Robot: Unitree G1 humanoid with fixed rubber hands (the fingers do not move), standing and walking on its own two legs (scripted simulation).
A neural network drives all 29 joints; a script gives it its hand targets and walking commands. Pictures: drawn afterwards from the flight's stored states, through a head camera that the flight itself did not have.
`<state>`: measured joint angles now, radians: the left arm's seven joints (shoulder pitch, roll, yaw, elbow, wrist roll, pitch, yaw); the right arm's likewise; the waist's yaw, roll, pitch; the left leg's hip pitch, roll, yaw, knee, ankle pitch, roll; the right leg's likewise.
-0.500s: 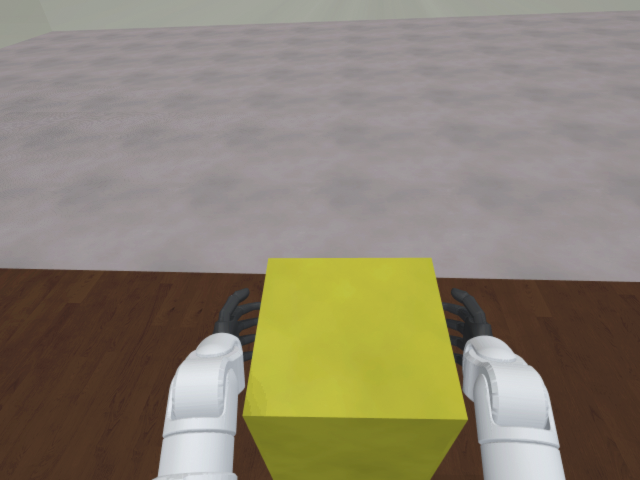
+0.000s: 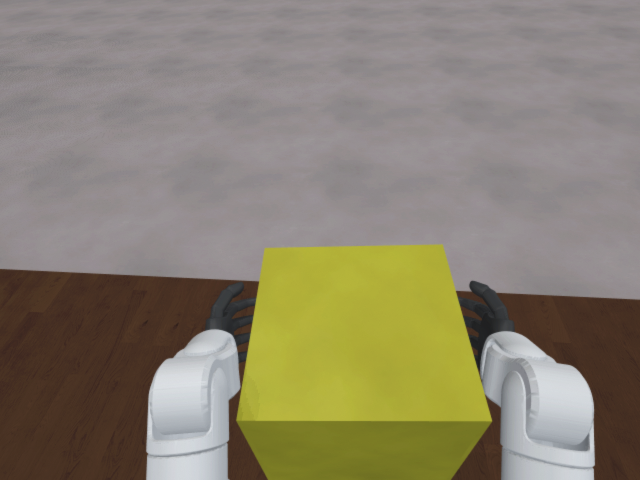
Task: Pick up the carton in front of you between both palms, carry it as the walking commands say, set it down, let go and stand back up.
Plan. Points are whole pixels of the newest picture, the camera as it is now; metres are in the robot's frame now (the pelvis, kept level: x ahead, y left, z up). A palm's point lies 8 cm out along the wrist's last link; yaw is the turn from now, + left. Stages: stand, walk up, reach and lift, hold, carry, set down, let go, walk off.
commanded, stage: carry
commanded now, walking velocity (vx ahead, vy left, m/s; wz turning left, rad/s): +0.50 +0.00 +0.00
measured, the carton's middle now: (354, 375) +0.27 -0.01 +0.02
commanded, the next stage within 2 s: none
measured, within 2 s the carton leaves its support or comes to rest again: neither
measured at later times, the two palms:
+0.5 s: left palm (253, 185) +0.61 +0.16 +0.07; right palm (426, 192) +0.57 -0.14 +0.07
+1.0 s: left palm (288, 81) +0.97 +0.12 +0.11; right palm (414, 78) +0.98 -0.18 +0.10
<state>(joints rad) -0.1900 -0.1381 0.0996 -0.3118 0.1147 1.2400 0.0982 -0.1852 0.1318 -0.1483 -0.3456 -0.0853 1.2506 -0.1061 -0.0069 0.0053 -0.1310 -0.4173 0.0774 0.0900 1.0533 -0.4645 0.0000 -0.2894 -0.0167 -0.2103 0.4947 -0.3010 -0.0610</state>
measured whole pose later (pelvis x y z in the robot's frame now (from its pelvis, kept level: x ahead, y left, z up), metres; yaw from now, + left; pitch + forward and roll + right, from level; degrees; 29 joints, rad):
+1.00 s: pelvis +0.65 -0.04 +0.00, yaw -2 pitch +4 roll +1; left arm -0.45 -0.07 0.18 -0.18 0.07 1.24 0.12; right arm -0.46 0.08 -0.18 -0.19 -0.10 1.25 -0.11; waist 0.05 0.01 0.00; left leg -0.63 0.08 0.03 1.19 -0.30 0.05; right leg -0.32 0.00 -0.21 0.48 -0.24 -0.10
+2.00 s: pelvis +1.32 -0.08 -0.09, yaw +8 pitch +5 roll +2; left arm -0.59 -0.06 0.26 0.03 0.08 1.18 0.12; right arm -0.67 0.01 -0.19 0.10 -0.04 1.19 -0.13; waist 0.01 0.03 0.09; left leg -0.78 0.05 0.01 1.25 -0.31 0.04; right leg -0.34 -0.01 -0.19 0.61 -0.36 -0.11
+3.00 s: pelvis +1.96 +0.01 -0.07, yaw +4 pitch +5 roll +0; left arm -0.12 -0.13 0.09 -0.31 0.10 1.18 0.09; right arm -0.10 0.13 -0.10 -0.33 -0.10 1.17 -0.08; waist 0.00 0.01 -0.12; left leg -0.60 0.14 0.03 0.71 -0.20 -0.10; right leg -0.18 0.08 -0.01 0.30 -0.20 -0.09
